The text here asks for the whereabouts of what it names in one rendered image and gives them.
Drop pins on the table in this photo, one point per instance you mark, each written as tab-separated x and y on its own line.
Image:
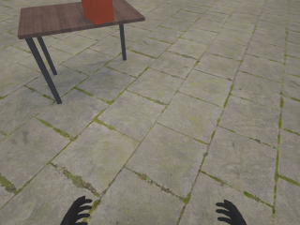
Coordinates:
41	21

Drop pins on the robot left hand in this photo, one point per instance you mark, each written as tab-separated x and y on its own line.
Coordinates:
73	215

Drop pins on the carton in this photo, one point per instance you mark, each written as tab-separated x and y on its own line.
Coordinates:
98	11

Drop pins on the robot right hand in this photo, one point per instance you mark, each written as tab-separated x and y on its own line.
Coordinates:
235	216

